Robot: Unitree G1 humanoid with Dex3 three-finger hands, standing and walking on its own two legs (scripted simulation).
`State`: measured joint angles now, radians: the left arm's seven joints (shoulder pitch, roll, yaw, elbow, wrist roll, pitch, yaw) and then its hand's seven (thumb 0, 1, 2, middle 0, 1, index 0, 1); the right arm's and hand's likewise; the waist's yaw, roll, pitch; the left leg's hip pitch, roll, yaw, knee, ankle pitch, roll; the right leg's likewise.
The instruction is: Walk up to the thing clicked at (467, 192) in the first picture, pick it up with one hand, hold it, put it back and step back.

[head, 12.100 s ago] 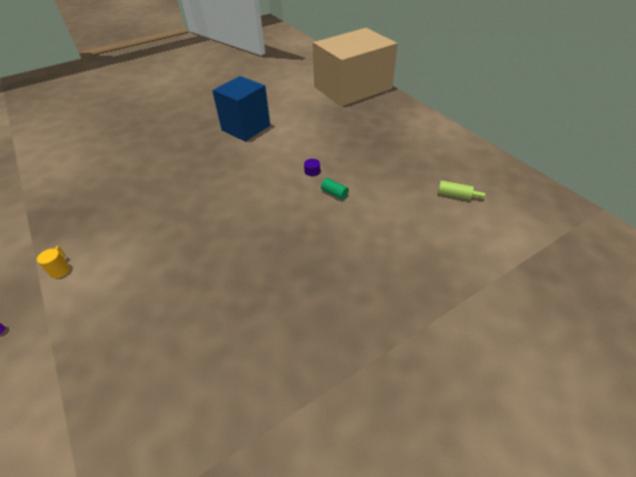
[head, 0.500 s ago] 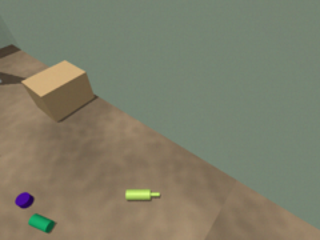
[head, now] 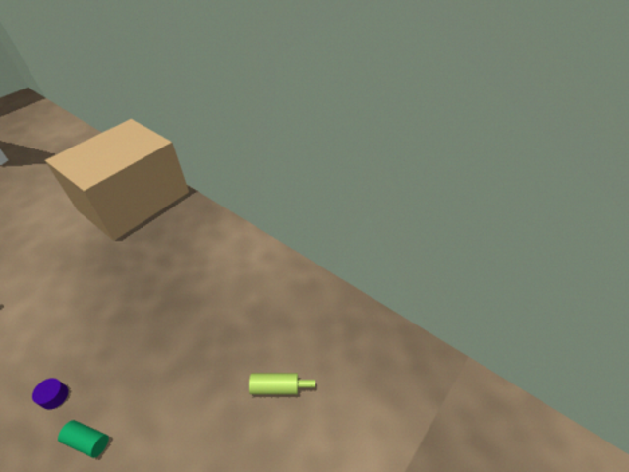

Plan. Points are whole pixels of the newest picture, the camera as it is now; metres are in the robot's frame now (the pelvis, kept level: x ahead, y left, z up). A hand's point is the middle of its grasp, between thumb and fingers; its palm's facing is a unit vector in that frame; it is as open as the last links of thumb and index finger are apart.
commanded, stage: stand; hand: left
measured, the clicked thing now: (282, 383) +0.54 +0.13 -0.75
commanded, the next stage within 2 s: walk up in 0.08 s
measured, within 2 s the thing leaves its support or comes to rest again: neither
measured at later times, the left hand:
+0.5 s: hand out of the picture +0.13 +0.18 -0.16, palm faces -0.06 -0.92 -0.40, open 7.4 cm
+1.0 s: hand (173, 456) +0.21 +0.24 -0.18, palm faces +0.01 -0.93 -0.37, open 7.4 cm
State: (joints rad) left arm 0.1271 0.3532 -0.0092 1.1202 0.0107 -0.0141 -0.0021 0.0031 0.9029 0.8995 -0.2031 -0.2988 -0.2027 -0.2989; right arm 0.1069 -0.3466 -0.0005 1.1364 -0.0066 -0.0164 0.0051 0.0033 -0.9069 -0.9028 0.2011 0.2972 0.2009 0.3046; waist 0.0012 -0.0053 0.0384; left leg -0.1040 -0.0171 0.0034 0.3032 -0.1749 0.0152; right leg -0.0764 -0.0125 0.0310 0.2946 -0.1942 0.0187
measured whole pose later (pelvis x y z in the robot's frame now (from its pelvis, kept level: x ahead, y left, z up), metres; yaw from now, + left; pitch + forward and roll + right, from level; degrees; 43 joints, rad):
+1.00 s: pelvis +0.10 -0.03 -0.02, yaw +0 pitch -1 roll -1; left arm 0.10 0.42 0.04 0.95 -0.02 0.02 0.02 0.00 0.90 0.90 -0.20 -0.30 -0.20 -0.30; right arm 0.16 -0.37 -0.04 0.93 -0.02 0.01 0.01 0.00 -0.91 -0.90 0.20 0.30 0.20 0.30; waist -0.01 -0.03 0.12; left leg -0.30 0.01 -0.02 0.64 -0.33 0.01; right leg -0.35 0.01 0.05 0.87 -0.55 -0.03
